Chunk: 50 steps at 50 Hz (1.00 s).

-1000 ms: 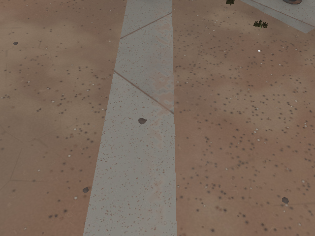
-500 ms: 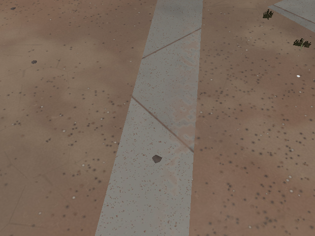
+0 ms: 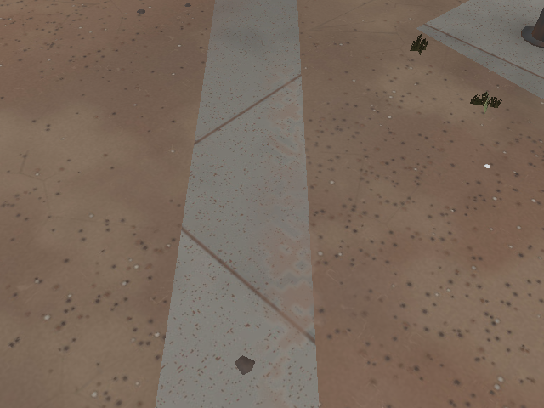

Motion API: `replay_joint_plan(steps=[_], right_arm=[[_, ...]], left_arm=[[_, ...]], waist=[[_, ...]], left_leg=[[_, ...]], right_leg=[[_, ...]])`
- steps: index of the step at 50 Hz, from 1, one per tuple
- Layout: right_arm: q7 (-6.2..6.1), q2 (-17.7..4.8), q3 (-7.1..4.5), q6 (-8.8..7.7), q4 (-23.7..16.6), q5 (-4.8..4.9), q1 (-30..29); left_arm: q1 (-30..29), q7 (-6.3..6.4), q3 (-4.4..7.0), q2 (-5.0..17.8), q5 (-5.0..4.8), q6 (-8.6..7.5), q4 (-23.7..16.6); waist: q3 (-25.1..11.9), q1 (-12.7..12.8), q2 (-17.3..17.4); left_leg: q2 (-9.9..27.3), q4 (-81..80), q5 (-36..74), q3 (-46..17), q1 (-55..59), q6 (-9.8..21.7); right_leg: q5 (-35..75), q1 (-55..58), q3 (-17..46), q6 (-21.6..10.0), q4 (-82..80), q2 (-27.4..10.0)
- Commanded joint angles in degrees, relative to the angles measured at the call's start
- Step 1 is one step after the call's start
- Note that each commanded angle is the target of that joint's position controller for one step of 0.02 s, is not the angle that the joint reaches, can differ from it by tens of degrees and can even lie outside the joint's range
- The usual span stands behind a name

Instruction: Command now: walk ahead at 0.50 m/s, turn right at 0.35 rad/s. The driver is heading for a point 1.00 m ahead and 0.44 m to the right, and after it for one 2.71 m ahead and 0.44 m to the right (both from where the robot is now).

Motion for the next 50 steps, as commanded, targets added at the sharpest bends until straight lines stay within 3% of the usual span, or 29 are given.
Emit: replay_joint_plan(steps=[1, 6, 11, 14, 15, 16, 17, 18, 19, 20, 21, 22, 23, 25, 27, 30, 32, 35, 37, 39, 40, 41, 42, 43, 44, 45, 46, 48, 50], right_arm=[[-0.55, -6.95, -1.61, -1.52, -2.38, -0.35, -2.61], [-1.81, -8.9, -1.92, -0.86, -1.45, 0.03, -0.79], [-2.31, -10.71, -2.69, 1.37, 0.51, 1.23, 4.3], [-2.83, -12.62, -3.38, 2.77, -0.25, 1.74, 2.63], [-3.07, -13.31, -3.61, 3.26, -0.66, 1.82, 1.92], [-3.25, -13.46, -3.58, 3.68, -1.09, 1.97, 0.79], [-3.4, -12.29, -3.02, 3.42, -1.98, 1.4, 1.04], [-2.23, -3.02, -0.19, 1.83, -4.98, -0.88, 6.95], [-1.21, -6.26, -0.3, -0.87, -5.83, 1.17, 2.72], [-0.63, -9.46, -1.2, -2.32, -7.67, 3.47, -3.7], [-0.81, -8.98, -0.92, -3.0, -8.18, 3.16, -4.99], [-1.29, -9.08, -1.23, -2.95, -7.52, 1.65, -4.98], [-1.42, -9.74, -1.75, -2.29, -7.31, 0.91, -3.83], [-1.39, -8.73, -1.87, -0.81, -7.66, 0.32, -2.57], [-1.63, -7.13, -1.46, 0.06, -8.79, -0.19, -4.76], [-1.49, -5.3, -0.67, 0.12, -10.96, -0.12, -11.41], [-1.05, -4.82, -0.37, -0.14, -12.22, 0.42, -15.0], [-0.46, -6.31, -0.75, -0.65, -13.94, 1.19, -17.94], [-0.04, -7.86, -1.32, -1.22, -14.28, 1.26, -17.61], [0.02, -9.07, -2.02, -1.86, -13.58, 1.33, -13.77], [-0.29, -10.25, -2.81, -2.16, -12.26, 0.99, -8.46], [-0.72, -12.81, -3.67, -2.41, -11.44, -0.08, -0.46], [-0.99, -17.74, -4.98, -1.75, -10.05, -1.0, 7.0], [-0.54, -14.21, -4.26, -1.27, -9.5, 0.58, 7.44], [-0.73, -9.83, -3.07, -0.83, -10.52, 0.99, 4.39], [-0.93, -8.33, -2.5, -0.23, -11.01, 0.61, 1.55], [-0.96, -7.14, -2.04, 0.1, -10.62, 0.34, -0.57], [-1.09, -6.15, -1.66, -0.08, -9.99, -0.01, -2.04], [-1.05, -7.03, -2.08, -0.58, -9.1, 0.48, -1.66]], left_arm=[[2.43, 0.29, 0.88, 2.17, 0.28, 0.84, -2.85], [-6.34, -1.26, 0.2, 0.64, 0.83, -0.04, -5.69], [-14.38, -3.14, -0.3, 0.29, 0.78, 0.01, -10.44], [-12.32, -3.93, 0.76, 2.4, 0.67, 0.34, -11.86], [-8.15, -3.93, 1.66, 3.95, 0.62, 0.54, -11.27], [-0.23, -3.61, 3.16, 6.39, 0.45, 0.63, -9.47], [9.45, -2.49, 5.25, 10.68, 0.41, 1.07, -7.09], [9.18, -1.78, 6.31, 17.24, -0.08, 0.95, -6.91], [10.9, -1.97, 5.0, 13.65, 0.56, 0.14, -8.84], [8.82, -2.06, 4.01, 10.19, 1.19, -0.52, -8.57], [5.14, -2.03, 3.51, 8.45, 0.96, -0.95, -9.02], [0.86, -2.0, 2.91, 6.54, 0.92, -1.02, -9.88], [-1.59, -1.8, 2.33, 5.15, 1.5, -1.09, -10.89], [-2.39, -1.39, 2.35, 5.62, 1.41, -1.17, -11.43], [-0.97, -0.63, 2.82, 7.36, 1.12, -1.28, -11.12], [1.28, 0.27, 3.2, 8.36, 0.72, -0.79, -10.5], [2.99, 0.44, 3.27, 8.48, 0.63, -0.41, -9.97], [5.52, 0.48, 3.26, 8.12, 0.24, -0.01, -8.84], [5.85, 0.77, 3.22, 7.73, 0.29, 0.34, -8.69], [4.63, 0.95, 3.29, 7.69, 0.51, 0.73, -9.04], [3.73, 0.86, 2.8, 6.4, 0.65, 0.79, -9.53], [3.08, 0.56, 1.62, 3.4, 1.23, 0.58, -10.61], [10.39, 0.56, 0.49, -0.32, 0.17, 0.09, -11.95], [11.76, 0.65, 0.66, 3.61, -0.45, -0.14, -11.72], [7.01, 0.61, 1.86, 8.1, -0.51, 0.13, -11.48], [2.95, 0.64, 2.03, 8.48, 0.11, 0.48, -12.22], [0.56, 0.48, 2.13, 7.73, 0.74, 0.54, -13.02], [1.0, -0.11, 2.1, 5.57, 0.3, 1.1, -13.31], [0.44, -0.33, 1.62, 3.42, 0.17, 1.7, -14.05]], waist=[[-0.28, 1.92, 6.96], [1.5, -0.93, 5.47], [3.79, -3.54, 4.58], [0.63, -0.43, 7.11], [-2.22, 2.21, 8.05], [-6.33, 6.86, 7.36], [-11.57, 11.17, 3.19], [-15.73, 4.41, -12.71], [-24.2, 7.48, -7.26], [-16.32, 8.78, -3.84], [-10.99, 6.39, 0.58], [-7.26, 3.73, 3.32], [-6.05, 1.66, 2.37], [-4.92, 0.02, 2.0], [-3.45, 0.16, 1.98], [-1.9, 2.55, 0.26], [-1.68, 4.29, -1.06], [-1.49, 5.35, -1.98], [-1.75, 4.69, -2.7], [-2.58, 2.32, -4.53], [-5.23, -0.5, -4.33], [-12.41, -4.26, -0.98], [-21.48, -2.79, 14.8], [-21.2, -2.62, 19.68], [-12.82, -3.79, 12.81], [-7.81, -3.38, 8.56], [-3.74, -2.31, 7.38], [-1.68, -0.17, 9.67], [-1.09, 0.19, 9.38]], left_leg=[[15.9, -13.18, 10.34, -8.42, 0.99, 8.21], [14.54, -14.14, 13.03, -0.26, 4.58, 6.35], [18.42, -10.06, 18.55, 2.33, 16.26, 5.58], [18.98, -1.29, 40.35, 4.71, 19.51, 3.64], [18.5, 5.52, 48.55, 5.46, 19.16, 2.96], [16.7, 16.38, 50.29, 6.76, 15.77, 1.51], [14.17, 32.52, 37.31, 6.91, 3.67, -0.98], [2.63, 53.51, -17.45, 3.74, -23.59, -4.73], [-0.56, 61.67, -25.78, -10.39, -31.76, -4.17], [2.83, 61.2, -20.33, -12.05, -36.89, -2.51], [5.49, 56.22, -15.01, -11.7, -35.54, -1.63], [7.4, 50.83, -12.17, -11.41, -31.56, -2.02], [8.67, 47.67, -10.24, -11.75, -27.05, -2.51], [8.79, 42.93, -8.67, -10.94, -23.67, -4.25], [8.05, 36.56, -4.6, -9.67, -23.59, -6.16], [5.57, 22.27, 7.43, -8.96, -21.43, -7.3], [3.62, 15.13, 13.49, -8.52, -18.3, -7.22], [2.58, 10.39, 13.83, -10.07, -17.15, -6.38], [2.4, 8.03, 10.21, -11.16, -16.48, -5.19], [2.05, 6.5, 5.72, -10.48, -11.69, -3.35], [2.22, 4.45, 6.2, -9.71, -3.77, -1.74], [9.44, 6.17, 4.61, -15.87, 10.28, 1.76], [23.11, 3.59, -5.4, -39.4, 32.03, 10.92], [27.1, -1.43, -18.47, -52.78, 33.32, 12.66], [24.76, -2.78, -21.68, -45.01, 26.25, 10.01], [22.26, -3.21, -16.05, -36.43, 18.92, 7.88], [19.78, -4.74, -9.6, -30.35, 12.24, 7.23], [16.78, -7.67, -3.1, -22.26, 5.55, 6.25], [16.75, -9.91, 1.48, -17.44, 3.94, 7.29]], right_leg=[[6.96, -4.78, 3.17, 0.98, -2.6, -2.78], [20.21, -4.79, -1.26, 0.79, -20.12, -1.62], [15.8, -9.4, -4.69, -1.3, -27.55, -0.63], [7.54, -2.6, -8.98, -4.17, -28.3, 3.38], [4.9, 3.44, -10.54, -5.49, -28.06, 5.7], [6.67, 14.56, -11.25, -7.35, -31.09, 8.26], [7.86, 31.99, -4.06, -10.17, -33.46, 5.82], [2.23, 52.67, 26.79, -20.52, -36.8, -9.32], [-5.5, 57.97, 44.83, -24.58, -46.56, -14.43], [-1.78, 53.51, 36.68, -20.88, -48.04, -12.84], [3.4, 45.09, 29.03, -18.55, -47.77, -10.35], [9.89, 36.37, 23.08, -16.86, -48.26, -7.98], [14.97, 30.57, 19.54, -16.25, -49.41, -6.39], [19.89, 24.99, 16.58, -16.34, -51.27, -4.83], [23.12, 21.33, 13.12, -16.09, -52.12, -3.42], [19.61, 18.45, 9.33, -13.11, -51.53, 0.18], [15.5, 17.5, 9.43, -11.43, -50.87, 0.95], [11.67, 20.82, 13.6, -10.6, -47.97, -0.81], [10.68, 24.61, 17.26, -10.01, -44.5, -2.28], [13.23, 25.94, 19.62, -9.02, -40.56, -2.6], [16.44, 24.76, 18.53, -7.52, -35.54, -0.16], [13.35, 19.15, 15.0, -5.47, -22.33, 3.0], [-7.23, -0.56, 6.91, -0.89, -2.37, 11.4], [-18.62, -10.47, 6.78, -0.07, 7.68, 8.64], [-13.8, -13.51, 6.99, 0.36, 11.29, 5.75], [-9.45, -12.52, 4.54, 0.66, 11.07, 3.62], [-6.46, -11.23, 4.0, 0.8, 8.32, 2.03], [-3.48, -6.85, 3.13, 0.66, 4.66, -0.5], [-2.0, -6.94, 2.0, 1.08, 1.93, -1.29]])
Keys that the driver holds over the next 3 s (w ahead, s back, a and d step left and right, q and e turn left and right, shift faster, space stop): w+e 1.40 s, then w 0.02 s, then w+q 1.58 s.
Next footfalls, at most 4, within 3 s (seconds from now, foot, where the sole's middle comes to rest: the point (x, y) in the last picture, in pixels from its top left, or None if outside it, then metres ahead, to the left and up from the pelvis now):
0.34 right None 0.34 -0.16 -0.78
0.82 left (295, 334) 0.68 -0.06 -0.78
1.34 right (436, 316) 0.73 -0.45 -0.78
1.88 left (438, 209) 1.11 -0.54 -0.78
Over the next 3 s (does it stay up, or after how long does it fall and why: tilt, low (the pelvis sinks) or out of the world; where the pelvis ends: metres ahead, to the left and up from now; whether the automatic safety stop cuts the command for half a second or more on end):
stays up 1.45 -0.76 -0.01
